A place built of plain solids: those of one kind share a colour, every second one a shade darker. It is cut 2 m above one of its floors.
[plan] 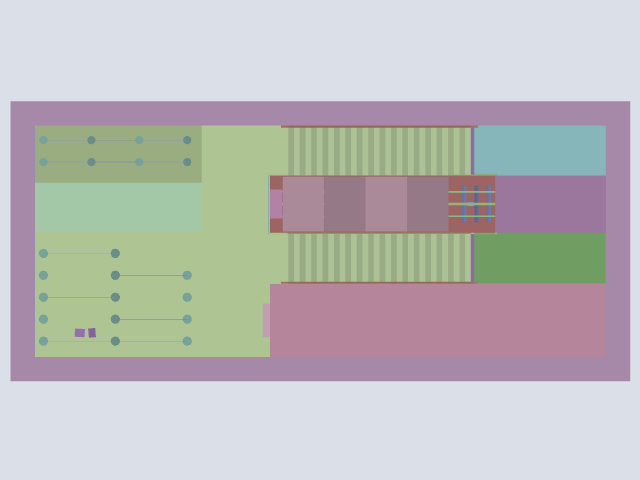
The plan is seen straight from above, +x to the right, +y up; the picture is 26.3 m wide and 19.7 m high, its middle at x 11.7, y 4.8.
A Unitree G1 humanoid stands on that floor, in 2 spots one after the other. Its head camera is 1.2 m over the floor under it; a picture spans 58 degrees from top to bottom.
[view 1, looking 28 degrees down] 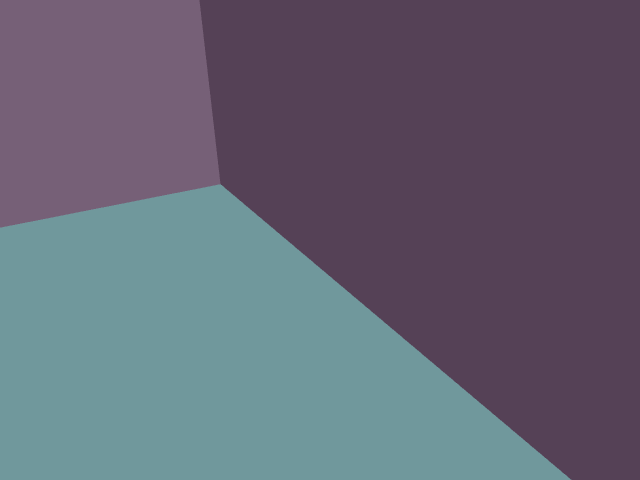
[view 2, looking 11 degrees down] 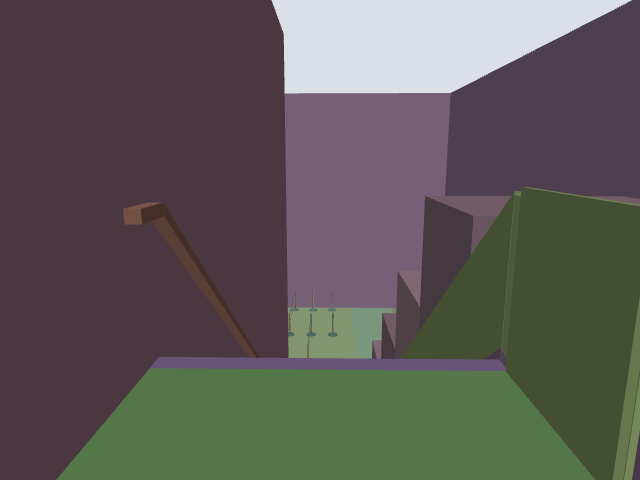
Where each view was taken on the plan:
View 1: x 20.32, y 8.48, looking -32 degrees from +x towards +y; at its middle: wall_block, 2.20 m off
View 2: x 20.32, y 4.02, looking -179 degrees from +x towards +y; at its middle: wall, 20.70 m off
